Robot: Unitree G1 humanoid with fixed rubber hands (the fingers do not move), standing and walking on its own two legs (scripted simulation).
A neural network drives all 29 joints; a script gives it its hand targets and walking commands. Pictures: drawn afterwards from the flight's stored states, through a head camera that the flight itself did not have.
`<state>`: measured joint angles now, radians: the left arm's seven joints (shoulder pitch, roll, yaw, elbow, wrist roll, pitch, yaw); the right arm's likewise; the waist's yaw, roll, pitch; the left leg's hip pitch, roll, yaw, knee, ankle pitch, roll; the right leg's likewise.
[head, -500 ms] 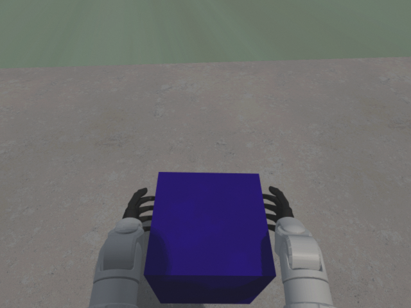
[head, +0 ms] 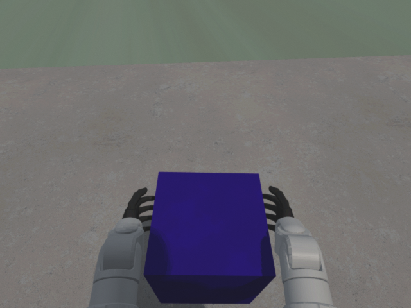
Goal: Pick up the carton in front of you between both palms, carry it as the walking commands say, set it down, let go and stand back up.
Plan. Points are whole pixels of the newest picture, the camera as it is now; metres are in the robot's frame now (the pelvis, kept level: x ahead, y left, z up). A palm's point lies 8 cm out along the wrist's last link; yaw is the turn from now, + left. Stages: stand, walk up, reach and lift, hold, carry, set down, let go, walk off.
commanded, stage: carry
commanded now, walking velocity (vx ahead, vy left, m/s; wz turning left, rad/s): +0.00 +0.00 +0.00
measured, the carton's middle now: (207, 241) +0.29 +0.00 -0.04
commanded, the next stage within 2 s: hold in 0.02 s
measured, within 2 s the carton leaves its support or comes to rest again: neither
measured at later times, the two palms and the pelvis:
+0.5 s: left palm (143, 212) +0.30 +0.13 +0.05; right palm (299, 240) +0.24 -0.16 +0.06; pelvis -0.01 +0.04 +0.01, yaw -12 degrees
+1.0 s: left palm (144, 206) +0.35 +0.14 +0.00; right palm (280, 226) +0.29 -0.15 +0.02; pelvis +0.00 +0.06 +0.00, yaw -13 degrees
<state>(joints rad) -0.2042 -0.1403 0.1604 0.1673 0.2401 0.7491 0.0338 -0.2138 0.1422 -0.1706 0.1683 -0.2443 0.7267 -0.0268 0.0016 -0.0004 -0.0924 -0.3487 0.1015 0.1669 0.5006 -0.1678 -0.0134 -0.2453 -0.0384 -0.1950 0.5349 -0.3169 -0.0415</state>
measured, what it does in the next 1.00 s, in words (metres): shifts its weight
